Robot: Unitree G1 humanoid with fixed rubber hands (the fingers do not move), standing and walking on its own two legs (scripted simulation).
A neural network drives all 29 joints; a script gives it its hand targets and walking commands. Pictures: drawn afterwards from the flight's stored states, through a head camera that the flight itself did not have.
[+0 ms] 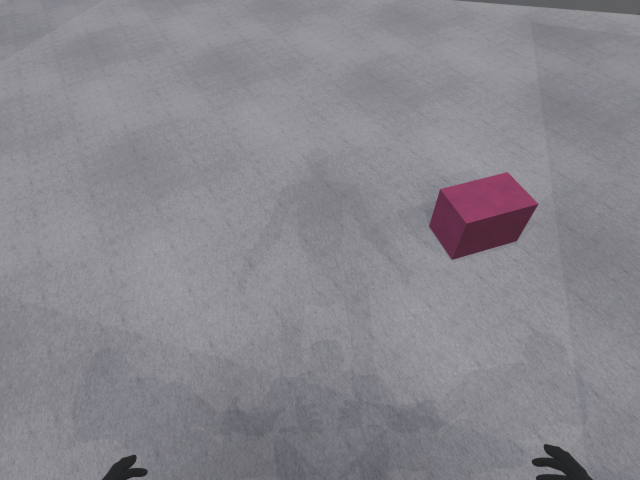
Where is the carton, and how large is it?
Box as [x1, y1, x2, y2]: [429, 172, 537, 259]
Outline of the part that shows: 507,172 440,189 429,226 452,259 515,241 519,236 536,207 537,203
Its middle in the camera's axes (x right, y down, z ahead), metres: +0.64 -0.10 +1.54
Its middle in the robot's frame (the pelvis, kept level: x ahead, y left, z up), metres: +1.11 -0.61 -0.67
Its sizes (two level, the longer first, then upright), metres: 0.298 0.188 0.214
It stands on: the floor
